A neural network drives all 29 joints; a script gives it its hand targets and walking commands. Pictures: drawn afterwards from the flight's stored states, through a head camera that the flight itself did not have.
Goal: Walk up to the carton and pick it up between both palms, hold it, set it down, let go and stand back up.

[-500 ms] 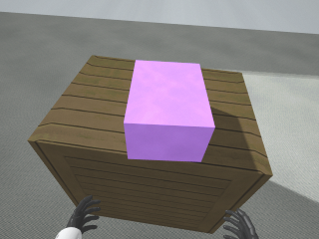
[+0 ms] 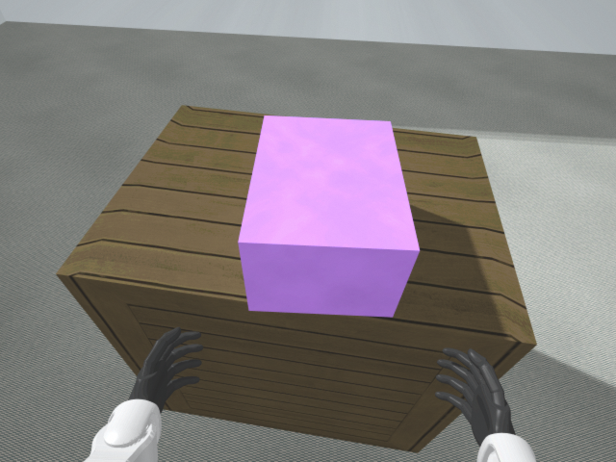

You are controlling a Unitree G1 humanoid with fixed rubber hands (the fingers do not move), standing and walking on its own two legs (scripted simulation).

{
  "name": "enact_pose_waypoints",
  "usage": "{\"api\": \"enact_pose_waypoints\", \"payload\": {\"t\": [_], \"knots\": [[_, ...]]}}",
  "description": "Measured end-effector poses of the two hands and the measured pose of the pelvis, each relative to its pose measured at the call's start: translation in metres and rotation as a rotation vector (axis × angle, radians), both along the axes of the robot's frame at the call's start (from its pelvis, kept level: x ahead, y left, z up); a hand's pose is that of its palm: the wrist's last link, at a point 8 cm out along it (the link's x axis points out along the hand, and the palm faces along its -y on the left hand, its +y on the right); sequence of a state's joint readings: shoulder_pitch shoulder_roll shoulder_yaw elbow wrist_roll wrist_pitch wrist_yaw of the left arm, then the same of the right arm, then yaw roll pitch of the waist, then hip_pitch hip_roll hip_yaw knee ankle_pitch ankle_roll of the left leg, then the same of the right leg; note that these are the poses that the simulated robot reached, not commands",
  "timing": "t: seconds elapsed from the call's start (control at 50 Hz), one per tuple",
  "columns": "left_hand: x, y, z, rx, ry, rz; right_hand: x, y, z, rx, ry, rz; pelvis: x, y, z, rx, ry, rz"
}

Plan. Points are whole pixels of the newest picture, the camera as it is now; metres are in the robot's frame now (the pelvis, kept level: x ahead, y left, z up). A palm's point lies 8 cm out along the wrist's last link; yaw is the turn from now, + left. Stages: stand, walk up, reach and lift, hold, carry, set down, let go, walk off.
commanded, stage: reach and lift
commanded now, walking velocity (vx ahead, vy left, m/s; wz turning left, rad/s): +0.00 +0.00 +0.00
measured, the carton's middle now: (324, 209) +0.50 +0.01 +0.03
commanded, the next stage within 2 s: none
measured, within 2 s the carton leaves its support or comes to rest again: neither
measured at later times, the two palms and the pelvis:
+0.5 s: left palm (156, 334) +0.24 +0.21 +0.05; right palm (481, 358) +0.24 -0.19 +0.05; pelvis +0.01 +0.01 +0.00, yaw +1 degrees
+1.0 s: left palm (164, 266) +0.32 +0.22 +0.08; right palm (470, 274) +0.34 -0.19 +0.08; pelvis -0.01 +0.00 +0.00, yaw +2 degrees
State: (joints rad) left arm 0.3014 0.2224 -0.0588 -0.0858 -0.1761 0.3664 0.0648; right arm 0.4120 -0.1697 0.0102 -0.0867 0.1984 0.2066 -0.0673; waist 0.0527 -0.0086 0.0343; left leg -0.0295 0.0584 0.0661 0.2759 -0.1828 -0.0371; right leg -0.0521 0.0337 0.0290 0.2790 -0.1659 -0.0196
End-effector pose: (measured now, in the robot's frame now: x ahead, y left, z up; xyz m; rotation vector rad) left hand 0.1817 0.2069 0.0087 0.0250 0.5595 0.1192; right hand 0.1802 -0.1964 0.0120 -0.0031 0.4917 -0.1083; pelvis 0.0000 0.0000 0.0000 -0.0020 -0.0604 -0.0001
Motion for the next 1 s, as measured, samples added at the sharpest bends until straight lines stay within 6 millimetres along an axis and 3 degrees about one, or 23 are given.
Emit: {"api": "enact_pose_waypoints", "payload": {"t": [0.28, 0.54, 0.78, 1.0], "knots": [[0.026, 0.004, 0.026, -0.017, -0.157, 0.003, 0.033, 0.004, 0.032, -0.001, -0.155, 0.029, 0.011, 0.002, 0.0, -0.003, 0.008, 0.013], [0.063, 0.003, 0.045, -0.017, -0.195, -0.023, 0.068, 0.007, 0.038, 0.022, -0.19, 0.027, 0.008, 0.007, 0.001, -0.005, 0.035, 0.02], [0.106, 0.004, 0.057, -0.02, -0.197, -0.016, 0.118, 0.001, 0.054, 0.022, -0.216, 0.017, -0.004, 0.006, 0.0, -0.006, 0.076, 0.024], [0.139, 0.012, 0.072, -0.021, -0.218, 0.009, 0.161, 0.011, 0.073, 0.015, -0.227, 0.03, -0.009, 0.002, 0.0, -0.008, 0.112, 0.04]]}}
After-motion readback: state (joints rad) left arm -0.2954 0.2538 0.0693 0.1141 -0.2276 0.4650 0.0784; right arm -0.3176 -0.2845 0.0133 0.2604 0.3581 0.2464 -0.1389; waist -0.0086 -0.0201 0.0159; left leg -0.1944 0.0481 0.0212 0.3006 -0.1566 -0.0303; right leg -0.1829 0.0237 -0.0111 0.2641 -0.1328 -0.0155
